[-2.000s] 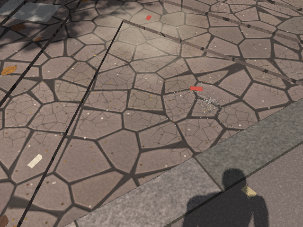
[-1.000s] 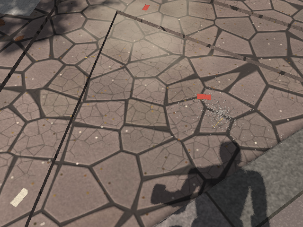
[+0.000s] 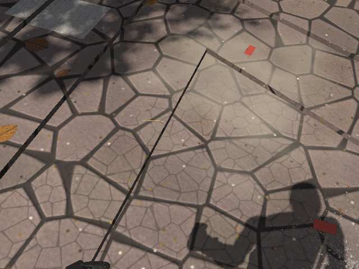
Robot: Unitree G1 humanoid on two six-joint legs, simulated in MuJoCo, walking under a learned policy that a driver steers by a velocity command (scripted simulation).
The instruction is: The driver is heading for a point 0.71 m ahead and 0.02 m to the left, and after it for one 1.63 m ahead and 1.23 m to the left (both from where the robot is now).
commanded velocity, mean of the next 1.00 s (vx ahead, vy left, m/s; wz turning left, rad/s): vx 0.36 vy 0.00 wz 0.18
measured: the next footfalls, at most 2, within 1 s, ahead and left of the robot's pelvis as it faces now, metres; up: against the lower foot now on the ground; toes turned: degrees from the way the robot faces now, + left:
right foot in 0.12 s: +0.25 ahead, -0.10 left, +0.00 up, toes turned +6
left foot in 0.48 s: +0.15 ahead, +0.09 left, +0.00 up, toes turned +9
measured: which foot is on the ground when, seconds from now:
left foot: down 0.00-0.14, up 0.16-0.46, down 0.48-0.92, up 0.94-1.00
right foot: up 0.00-0.10, down 0.12-0.48, up 0.50-0.88, down 0.90-1.00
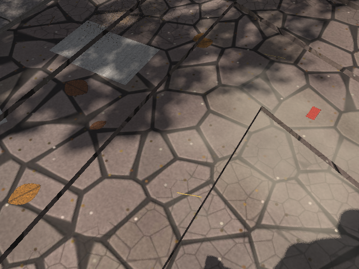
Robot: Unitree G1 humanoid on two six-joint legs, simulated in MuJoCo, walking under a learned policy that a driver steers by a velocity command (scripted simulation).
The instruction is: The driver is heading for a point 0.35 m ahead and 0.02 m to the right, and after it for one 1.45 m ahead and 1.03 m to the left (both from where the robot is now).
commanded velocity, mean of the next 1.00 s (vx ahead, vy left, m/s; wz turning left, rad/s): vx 0.22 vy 0.00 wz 0.33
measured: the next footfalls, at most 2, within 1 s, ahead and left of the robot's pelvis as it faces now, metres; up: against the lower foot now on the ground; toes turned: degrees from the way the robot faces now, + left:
left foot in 0.38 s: +0.39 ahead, +0.11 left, +0.02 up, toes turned +5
right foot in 0.76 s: +0.36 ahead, -0.11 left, +0.00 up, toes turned +13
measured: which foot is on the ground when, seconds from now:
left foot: up 0.00-0.36, down 0.38-0.76, up 0.78-1.00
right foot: down 0.00-0.40, up 0.42-0.74, down 0.76-1.00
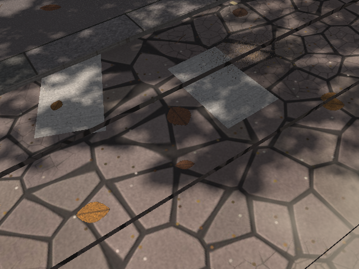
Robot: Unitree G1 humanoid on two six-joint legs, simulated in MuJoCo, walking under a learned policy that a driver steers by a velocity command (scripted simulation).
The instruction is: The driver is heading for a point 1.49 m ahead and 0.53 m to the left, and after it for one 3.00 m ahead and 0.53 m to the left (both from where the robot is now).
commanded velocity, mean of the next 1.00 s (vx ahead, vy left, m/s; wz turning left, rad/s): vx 0.01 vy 0.00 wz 0.45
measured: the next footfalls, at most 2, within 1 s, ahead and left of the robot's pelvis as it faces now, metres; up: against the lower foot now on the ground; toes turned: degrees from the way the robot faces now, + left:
left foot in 0.20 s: +0.01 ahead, +0.13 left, +0.00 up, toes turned +10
right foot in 0.70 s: +0.09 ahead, -0.05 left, +0.00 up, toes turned +25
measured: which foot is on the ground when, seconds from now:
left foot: up 0.00-0.18, down 0.20-0.70, up 0.72-1.00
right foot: down 0.00-0.20, up 0.22-0.68, down 0.70-1.00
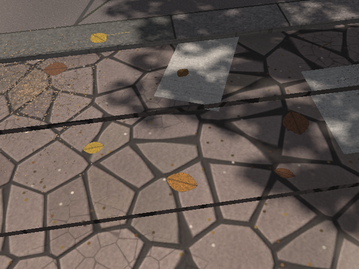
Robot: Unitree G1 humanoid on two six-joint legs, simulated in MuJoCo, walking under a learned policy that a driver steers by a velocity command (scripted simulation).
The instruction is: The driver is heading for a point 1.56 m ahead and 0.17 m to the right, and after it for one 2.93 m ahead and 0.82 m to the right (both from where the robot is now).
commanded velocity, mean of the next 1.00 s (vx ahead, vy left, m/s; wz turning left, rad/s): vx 0.00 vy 0.00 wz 0.02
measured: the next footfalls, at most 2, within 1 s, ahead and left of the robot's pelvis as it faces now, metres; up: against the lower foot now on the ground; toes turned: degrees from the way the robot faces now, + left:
left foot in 0.04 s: +0.01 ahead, +0.12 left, +0.00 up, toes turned -3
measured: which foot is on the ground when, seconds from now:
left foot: up 0.00-0.02, down 0.04-1.00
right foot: down 0.00-1.00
